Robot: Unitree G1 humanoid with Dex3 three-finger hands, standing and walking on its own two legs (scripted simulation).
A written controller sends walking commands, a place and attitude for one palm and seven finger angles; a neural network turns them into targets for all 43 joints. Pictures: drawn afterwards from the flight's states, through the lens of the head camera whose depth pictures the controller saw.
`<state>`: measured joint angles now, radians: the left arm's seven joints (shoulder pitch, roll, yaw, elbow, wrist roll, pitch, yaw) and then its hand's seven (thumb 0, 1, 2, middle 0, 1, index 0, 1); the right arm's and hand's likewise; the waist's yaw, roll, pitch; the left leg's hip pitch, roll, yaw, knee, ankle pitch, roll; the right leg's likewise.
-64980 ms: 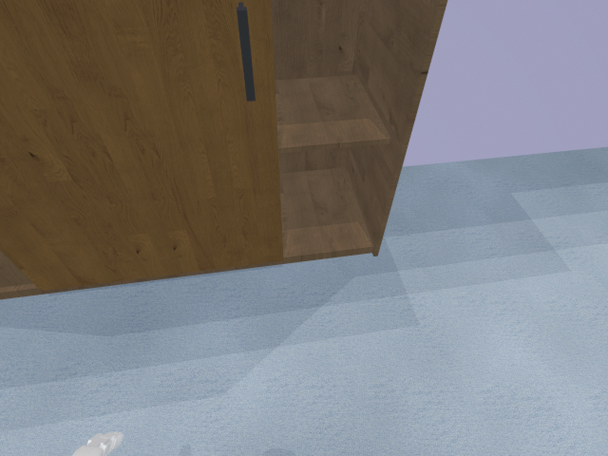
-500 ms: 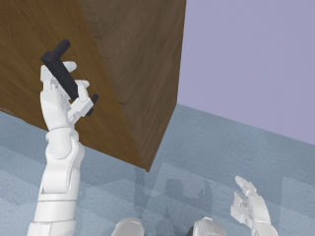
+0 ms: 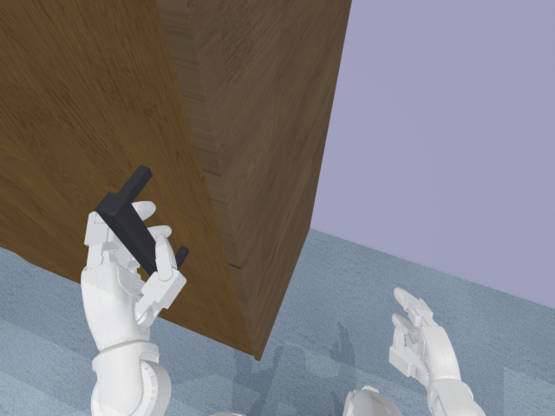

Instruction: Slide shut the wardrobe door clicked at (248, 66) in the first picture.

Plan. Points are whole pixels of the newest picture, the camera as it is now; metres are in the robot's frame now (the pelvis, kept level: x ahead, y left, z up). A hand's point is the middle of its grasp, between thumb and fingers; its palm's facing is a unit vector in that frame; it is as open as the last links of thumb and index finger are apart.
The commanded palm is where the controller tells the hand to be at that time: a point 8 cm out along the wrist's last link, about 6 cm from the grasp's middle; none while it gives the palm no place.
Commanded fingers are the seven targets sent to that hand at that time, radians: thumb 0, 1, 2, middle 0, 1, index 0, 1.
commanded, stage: step sideways, sliding the door along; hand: left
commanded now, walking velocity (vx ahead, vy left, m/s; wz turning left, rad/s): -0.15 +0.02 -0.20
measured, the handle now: (156, 236) +0.26 +0.22 +0.12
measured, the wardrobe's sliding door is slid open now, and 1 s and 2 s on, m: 0.00 0.00 0.00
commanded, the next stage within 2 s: stop walking and hold the door there in 0.50 s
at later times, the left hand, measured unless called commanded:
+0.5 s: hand (167, 272) +0.22 +0.19 +0.12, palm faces +0.36 -0.93 +0.06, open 6.0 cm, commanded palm +0.17 +0.15 +0.12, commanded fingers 0.00 0.90 0.90 -0.45 -1.40 -0.45 -1.40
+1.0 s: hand (162, 275) +0.22 +0.20 +0.11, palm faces +0.42 -0.86 -0.29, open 6.1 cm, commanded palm +0.17 +0.20 +0.10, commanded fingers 0.00 0.90 0.90 -0.45 -1.40 -0.45 -1.40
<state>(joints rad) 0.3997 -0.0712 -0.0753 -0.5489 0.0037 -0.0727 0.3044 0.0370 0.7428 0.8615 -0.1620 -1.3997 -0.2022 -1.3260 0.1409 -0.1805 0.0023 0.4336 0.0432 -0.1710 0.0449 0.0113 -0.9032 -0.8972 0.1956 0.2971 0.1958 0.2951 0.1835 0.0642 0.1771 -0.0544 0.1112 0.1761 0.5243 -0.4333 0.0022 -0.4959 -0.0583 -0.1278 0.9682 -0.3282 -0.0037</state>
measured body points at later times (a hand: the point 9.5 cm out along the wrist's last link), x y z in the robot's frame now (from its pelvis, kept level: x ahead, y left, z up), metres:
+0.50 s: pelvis +0.05 +0.02 -0.01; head +0.07 +0.06 +0.44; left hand +0.19 +0.23 +0.12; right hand +0.27 -0.17 -0.05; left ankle -0.08 +0.07 -0.73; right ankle +0.13 -0.12 -0.69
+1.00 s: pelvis +0.02 -0.03 +0.00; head +0.03 -0.04 +0.45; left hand +0.19 +0.24 +0.13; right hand +0.22 -0.26 -0.07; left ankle +0.03 +0.11 -0.73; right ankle +0.15 -0.10 -0.73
